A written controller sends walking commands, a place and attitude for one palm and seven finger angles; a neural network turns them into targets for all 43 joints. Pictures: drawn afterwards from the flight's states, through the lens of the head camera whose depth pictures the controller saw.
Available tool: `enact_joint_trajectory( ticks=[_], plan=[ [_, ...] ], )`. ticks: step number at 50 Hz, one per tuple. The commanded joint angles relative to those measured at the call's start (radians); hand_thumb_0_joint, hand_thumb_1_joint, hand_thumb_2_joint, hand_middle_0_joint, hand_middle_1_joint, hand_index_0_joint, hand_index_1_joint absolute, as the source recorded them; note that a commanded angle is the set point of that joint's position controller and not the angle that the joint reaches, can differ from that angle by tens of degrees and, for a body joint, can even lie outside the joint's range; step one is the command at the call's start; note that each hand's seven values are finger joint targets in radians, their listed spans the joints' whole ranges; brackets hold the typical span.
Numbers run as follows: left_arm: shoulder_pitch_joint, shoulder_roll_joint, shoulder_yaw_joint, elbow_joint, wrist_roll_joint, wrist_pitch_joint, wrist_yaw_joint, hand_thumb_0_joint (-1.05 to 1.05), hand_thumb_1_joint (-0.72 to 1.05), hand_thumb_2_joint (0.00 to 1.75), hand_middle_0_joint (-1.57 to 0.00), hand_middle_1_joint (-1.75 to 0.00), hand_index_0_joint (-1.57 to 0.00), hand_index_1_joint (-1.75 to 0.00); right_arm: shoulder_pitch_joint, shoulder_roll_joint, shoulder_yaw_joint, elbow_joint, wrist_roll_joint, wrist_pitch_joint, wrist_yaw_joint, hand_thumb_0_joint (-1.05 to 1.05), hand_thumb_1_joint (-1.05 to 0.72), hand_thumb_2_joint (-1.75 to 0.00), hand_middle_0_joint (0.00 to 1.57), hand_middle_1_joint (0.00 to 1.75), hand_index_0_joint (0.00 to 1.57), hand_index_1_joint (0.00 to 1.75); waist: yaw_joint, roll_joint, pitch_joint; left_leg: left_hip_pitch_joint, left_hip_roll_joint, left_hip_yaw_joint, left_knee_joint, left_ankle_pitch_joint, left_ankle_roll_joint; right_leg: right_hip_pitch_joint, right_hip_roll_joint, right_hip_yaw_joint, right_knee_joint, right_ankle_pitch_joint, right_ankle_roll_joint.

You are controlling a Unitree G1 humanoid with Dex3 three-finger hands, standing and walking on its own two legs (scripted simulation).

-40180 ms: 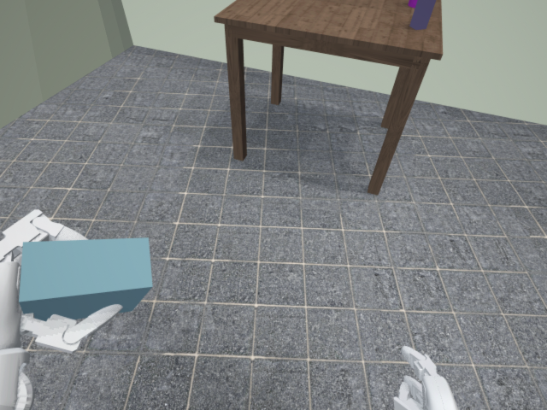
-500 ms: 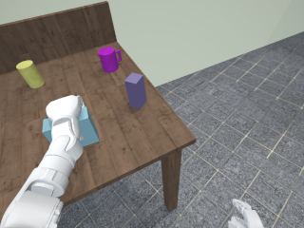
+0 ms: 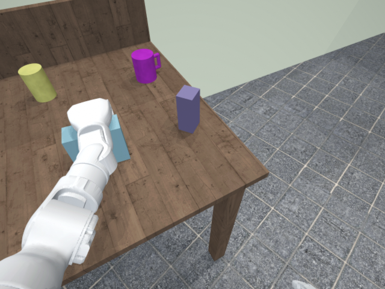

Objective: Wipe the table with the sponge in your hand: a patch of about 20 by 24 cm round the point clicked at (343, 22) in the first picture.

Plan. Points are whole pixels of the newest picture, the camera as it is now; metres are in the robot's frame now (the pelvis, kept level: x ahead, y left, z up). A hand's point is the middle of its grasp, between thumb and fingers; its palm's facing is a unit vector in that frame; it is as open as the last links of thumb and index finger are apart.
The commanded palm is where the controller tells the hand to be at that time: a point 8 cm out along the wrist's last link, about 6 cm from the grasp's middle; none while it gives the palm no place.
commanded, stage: wipe back along the third lane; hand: left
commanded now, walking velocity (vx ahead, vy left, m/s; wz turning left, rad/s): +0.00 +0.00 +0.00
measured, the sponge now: (100, 148) +0.43 +0.24 +0.04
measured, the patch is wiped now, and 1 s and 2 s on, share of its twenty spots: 0.85 0.85 0.90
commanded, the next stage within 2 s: slide back across to the middle lane in 1.72 s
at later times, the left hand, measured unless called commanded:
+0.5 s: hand (107, 138) +0.42 +0.21 +0.08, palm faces +0.00 -0.04 -1.00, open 9.8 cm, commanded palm +0.39 +0.19 +0.13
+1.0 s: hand (111, 154) +0.38 +0.19 +0.08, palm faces +0.00 -0.05 -1.00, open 9.8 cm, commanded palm +0.34 +0.17 +0.13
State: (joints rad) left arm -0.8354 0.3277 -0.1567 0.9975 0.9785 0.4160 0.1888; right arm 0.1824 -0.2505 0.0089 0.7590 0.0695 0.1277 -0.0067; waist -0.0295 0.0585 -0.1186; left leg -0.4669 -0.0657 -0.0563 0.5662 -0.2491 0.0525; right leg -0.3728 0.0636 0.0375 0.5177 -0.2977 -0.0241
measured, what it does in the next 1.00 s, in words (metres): stands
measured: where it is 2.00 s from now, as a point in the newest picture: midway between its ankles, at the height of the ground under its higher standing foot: outside the picture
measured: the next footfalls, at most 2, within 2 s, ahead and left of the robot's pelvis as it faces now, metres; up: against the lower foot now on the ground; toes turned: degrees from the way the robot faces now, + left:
none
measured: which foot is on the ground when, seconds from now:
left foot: down 0.00-1.00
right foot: down 0.00-1.00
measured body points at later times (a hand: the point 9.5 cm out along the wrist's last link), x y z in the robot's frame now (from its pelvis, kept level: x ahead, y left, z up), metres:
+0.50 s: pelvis +0.00 +0.01 +0.00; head +0.01 -0.01 +0.45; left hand +0.42 +0.21 +0.14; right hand +0.14 -0.22 -0.13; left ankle +0.01 +0.08 -0.73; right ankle -0.03 -0.11 -0.73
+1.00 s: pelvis +0.02 -0.03 +0.01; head +0.00 -0.06 +0.45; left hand +0.37 +0.19 +0.14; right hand +0.23 -0.25 -0.09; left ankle +0.01 +0.08 -0.73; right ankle -0.03 -0.11 -0.73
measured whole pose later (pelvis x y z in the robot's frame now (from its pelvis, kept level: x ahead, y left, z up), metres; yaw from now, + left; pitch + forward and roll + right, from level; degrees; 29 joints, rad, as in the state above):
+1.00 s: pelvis +0.02 -0.03 +0.01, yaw +0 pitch +3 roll +0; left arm -0.46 0.27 -0.32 0.51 0.95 0.59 0.13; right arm 0.05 -0.27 0.02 0.67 0.09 0.20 0.01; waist 0.05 0.08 -0.12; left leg -0.30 -0.05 -0.07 0.50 -0.26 0.02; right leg -0.21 0.08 0.03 0.45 -0.30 -0.06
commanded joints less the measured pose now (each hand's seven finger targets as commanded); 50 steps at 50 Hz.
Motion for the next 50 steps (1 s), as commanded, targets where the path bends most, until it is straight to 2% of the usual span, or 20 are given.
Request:
enact_joint_trajectory(
  ticks=[1,3,5,9,11,12,13,15,17,18,20,22,31,36,39,41,44,47,48,50],
  plan=[
    [-0.52,0.179,0.012,-0.088,0.043,0.012,0.05,0.0,0.1,1.3,-1.2,-1.6,-1.2,-1.6,-0.054,-0.135,-0.047,-0.1,-0.005,-0.045,0.002,0.0,-0.9,-0.9,0.2,0.3,0.2,0.3,-0.024,-0.038,-0.309,0.258,0.058,-0.027,-0.049,0.275,-0.017,-0.012,0.001,-0.074,-0.042,0.241,-0.02],
    [-0.52,0.196,0.022,-0.029,0.055,0.018,0.061,0.0,0.1,1.3,-1.2,-1.6,-1.2,-1.6,-0.029,-0.144,-0.051,-0.082,-0.011,-0.045,0.008,0.0,-0.9,-0.9,0.2,0.3,0.2,0.3,-0.027,-0.034,-0.302,0.26,0.061,-0.035,-0.047,0.261,-0.024,-0.042,0.006,-0.077,-0.039,0.205,-0.021],
    [-0.542,0.195,0.027,-0.016,0.06,0.016,0.071,0.0,0.1,1.3,-1.2,-1.6,-1.2,-1.6,-0.011,-0.143,-0.056,-0.074,-0.017,-0.05,0.013,0.0,-0.9,-0.9,0.2,0.3,0.2,0.3,-0.025,-0.022,-0.345,0.279,0.063,-0.038,-0.038,0.284,-0.029,-0.044,0.008,-0.078,-0.034,0.214,-0.023],
    [-0.421,0.058,-0.032,-0.056,0.035,0.013,0.072,0.0,0.1,1.3,-1.2,-1.6,-1.2,-1.6,-0.015,-0.13,-0.07,-0.092,-0.021,-0.056,0.037,0.0,-0.9,-0.9,0.2,0.3,0.2,0.3,0.002,0.02,-0.401,0.362,0.079,-0.056,-0.017,0.413,-0.051,-0.067,0.016,-0.088,-0.027,0.224,-0.027],
    [-0.431,-0.009,-0.068,-0.105,0.005,0.01,0.07,0.0,0.1,1.3,-1.2,-1.6,-1.2,-1.6,-0.032,-0.12,-0.071,-0.104,-0.015,-0.059,0.043,0.0,-0.9,-0.9,0.2,0.3,0.2,0.3,-0.006,0.012,-0.397,0.383,0.088,-0.074,-0.02,0.44,-0.056,-0.081,0.017,-0.092,-0.029,0.22,-0.025],
    [-0.395,0.012,-0.048,-0.095,-0.001,0.018,0.078,0.0,0.1,1.3,-1.2,-1.6,-1.2,-1.6,-0.034,-0.127,-0.073,-0.096,-0.017,-0.057,0.047,0.0,-0.9,-0.9,0.2,0.3,0.2,0.3,0.003,0.0,-0.377,0.382,0.09,-0.072,-0.021,0.413,-0.053,-0.083,0.02,-0.089,-0.033,0.205,-0.025],
    [-0.395,-0.028,-0.077,-0.118,-0.015,0.026,0.082,0.0,0.1,1.3,-1.2,-1.6,-1.2,-1.6,-0.043,-0.125,-0.071,-0.101,-0.015,-0.055,0.051,0.0,-0.9,-0.9,0.2,0.3,0.2,0.3,-0.002,-0.009,-0.365,0.375,0.087,-0.074,-0.026,0.409,-0.055,-0.079,0.019,-0.095,-0.032,0.208,-0.024],
    [-0.349,-0.042,-0.078,-0.133,-0.035,0.05,0.088,0.0,0.1,1.3,-1.2,-1.6,-1.2,-1.6,-0.07,-0.121,-0.068,-0.107,-0.011,-0.051,0.057,0.0,-0.9,-0.9,0.2,0.3,0.2,0.3,0.012,-0.032,-0.337,0.34,0.078,-0.058,-0.036,0.355,-0.045,-0.046,0.017,-0.091,-0.045,0.212,-0.024],
    [-0.349,-0.009,-0.054,-0.143,-0.034,0.066,0.095,0.0,0.1,1.3,-1.2,-1.6,-1.2,-1.6,-0.094,-0.124,-0.065,-0.105,-0.008,-0.046,0.054,0.0,-0.9,-0.9,0.2,0.3,0.2,0.3,0.014,-0.069,-0.313,0.319,0.077,-0.057,-0.047,0.327,-0.039,-0.024,0.015,-0.089,-0.047,0.214,-0.025],
    [-0.355,-0.043,-0.089,-0.156,-0.032,0.079,0.093,0.0,0.1,1.3,-1.2,-1.6,-1.2,-1.6,-0.106,-0.119,-0.061,-0.108,-0.006,-0.043,0.054,0.0,-0.9,-0.9,0.2,0.3,0.2,0.3,0.009,-0.058,-0.299,0.31,0.07,-0.05,-0.05,0.314,-0.038,-0.019,0.014,-0.089,-0.05,0.218,-0.026],
    [-0.35,-0.002,-0.061,-0.153,-0.024,0.103,0.094,0.0,0.1,1.3,-1.2,-1.6,-1.2,-1.6,-0.121,-0.119,-0.056,-0.105,-0.004,-0.034,0.051,0.0,-0.9,-0.9,0.2,0.3,0.2,0.3,0.018,-0.085,-0.288,0.288,0.065,-0.038,-0.061,0.271,-0.03,0.01,0.012,-0.085,-0.061,0.216,-0.028],
    [-0.379,-0.017,-0.078,-0.18,-0.035,0.113,0.091,0.0,0.1,1.3,-1.2,-1.6,-1.2,-1.6,-0.143,-0.116,-0.049,-0.116,0.0,-0.03,0.046,0.0,-0.9,-0.9,0.2,0.3,0.2,0.3,0.016,-0.069,-0.273,0.285,0.061,-0.039,-0.073,0.25,-0.03,0.019,0.011,-0.087,-0.06,0.206,-0.029],
    [-0.211,0.007,-0.069,-0.31,-0.031,0.134,0.043,0.0,0.1,1.3,-1.2,-1.6,-1.2,-1.6,-0.222,-0.104,-0.034,-0.178,0.006,0.008,0.028,0.0,-0.9,-0.9,0.2,0.3,0.2,0.3,0.049,-0.119,-0.321,0.269,0.036,0.009,-0.065,0.289,-0.009,0.181,-0.01,-0.055,-0.077,0.372,-0.026],
    [-0.15,0.063,-0.041,-0.392,-0.041,0.158,0.018,0.0,0.1,1.3,-1.2,-1.6,-1.2,-1.6,-0.268,-0.106,-0.022,-0.198,0.013,0.024,0.014,0.0,-0.9,-0.9,0.2,0.3,0.2,0.3,0.059,-0.109,-0.262,0.253,0.024,0.029,-0.08,0.27,-0.004,0.225,-0.022,-0.034,-0.095,0.428,-0.022],
    [-0.102,0.03,-0.08,-0.444,-0.041,0.168,-0.007,0.0,0.1,1.3,-1.2,-1.6,-1.2,-1.6,-0.287,-0.106,-0.019,-0.208,0.015,0.027,0.01,0.0,-0.9,-0.9,0.2,0.3,0.2,0.3,0.054,-0.086,-0.229,0.268,0.017,0.039,-0.077,0.273,-0.001,0.221,-0.024,-0.024,-0.103,0.453,-0.023],
    [-0.053,0.059,-0.06,-0.5,-0.037,0.17,-0.026,0.0,0.1,1.3,-1.2,-1.6,-1.2,-1.6,-0.301,-0.108,-0.018,-0.224,0.017,0.029,0.011,0.0,-0.9,-0.9,0.2,0.3,0.2,0.3,0.067,-0.088,-0.252,0.274,0.016,0.036,-0.076,0.3,0.0,0.253,-0.026,-0.019,-0.097,0.495,-0.026],
    [0.019,0.0,-0.118,-0.576,-0.034,0.172,-0.05,0.0,0.1,1.3,-1.2,-1.6,-1.2,-1.6,-0.31,-0.11,-0.019,-0.236,0.015,0.03,0.016,0.0,-0.9,-0.9,0.2,0.3,0.2,0.3,0.061,-0.096,-0.254,0.29,0.011,0.044,-0.062,0.341,0.003,0.265,-0.028,-0.012,-0.087,0.578,-0.025],
    [0.091,0.002,-0.111,-0.635,-0.044,0.172,-0.06,0.0,0.1,1.3,-1.2,-1.6,-1.2,-1.6,-0.325,-0.111,-0.021,-0.247,0.017,0.026,0.02,0.0,-0.9,-0.9,0.2,0.3,0.2,0.3,0.069,-0.125,-0.248,0.293,0.013,0.038,-0.062,0.348,0.004,0.271,-0.025,-0.007,-0.08,0.589,-0.025],
    [0.091,-0.036,-0.145,-0.665,-0.053,0.171,-0.064,0.0,0.1,1.3,-1.2,-1.6,-1.2,-1.6,-0.331,-0.108,-0.021,-0.252,0.019,0.023,0.022,0.0,-0.9,-0.9,0.2,0.3,0.2,0.3,0.064,-0.116,-0.243,0.299,0.011,0.042,-0.06,0.348,0.005,0.264,-0.026,-0.011,-0.083,0.592,-0.024],
    [0.136,-0.001,-0.111,-0.684,-0.059,0.181,-0.061,0.0,0.1,1.3,-1.2,-1.6,-1.2,-1.6,-0.342,-0.11,-0.02,-0.25,0.019,0.021,0.024,0.0,-0.9,-0.9,0.2,0.3,0.2,0.3,0.078,-0.13,-0.236,0.291,0.011,0.044,-0.063,0.344,0.004,0.278,-0.028,-0.004,-0.083,0.604,-0.023]
  ],
)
